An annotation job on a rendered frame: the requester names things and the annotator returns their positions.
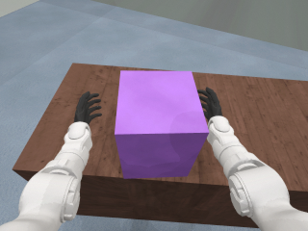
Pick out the robot left forearm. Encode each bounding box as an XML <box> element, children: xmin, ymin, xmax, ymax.
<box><xmin>18</xmin><ymin>121</ymin><xmax>92</xmax><ymax>214</ymax></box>

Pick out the carton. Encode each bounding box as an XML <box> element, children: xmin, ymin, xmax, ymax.
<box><xmin>115</xmin><ymin>70</ymin><xmax>210</xmax><ymax>179</ymax></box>

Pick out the robot right hand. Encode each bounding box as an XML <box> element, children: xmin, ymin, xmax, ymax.
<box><xmin>197</xmin><ymin>87</ymin><xmax>223</xmax><ymax>122</ymax></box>

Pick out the robot right upper arm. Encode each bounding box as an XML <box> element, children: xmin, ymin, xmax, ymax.
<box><xmin>228</xmin><ymin>166</ymin><xmax>308</xmax><ymax>231</ymax></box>

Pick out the robot left hand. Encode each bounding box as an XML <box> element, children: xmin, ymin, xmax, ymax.
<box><xmin>73</xmin><ymin>91</ymin><xmax>102</xmax><ymax>125</ymax></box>

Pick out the robot right forearm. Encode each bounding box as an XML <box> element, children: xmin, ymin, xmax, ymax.
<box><xmin>207</xmin><ymin>115</ymin><xmax>290</xmax><ymax>202</ymax></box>

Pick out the pedestal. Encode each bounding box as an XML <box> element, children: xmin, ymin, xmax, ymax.
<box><xmin>13</xmin><ymin>63</ymin><xmax>308</xmax><ymax>228</ymax></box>

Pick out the robot left upper arm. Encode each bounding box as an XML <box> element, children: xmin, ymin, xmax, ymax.
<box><xmin>0</xmin><ymin>172</ymin><xmax>81</xmax><ymax>231</ymax></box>

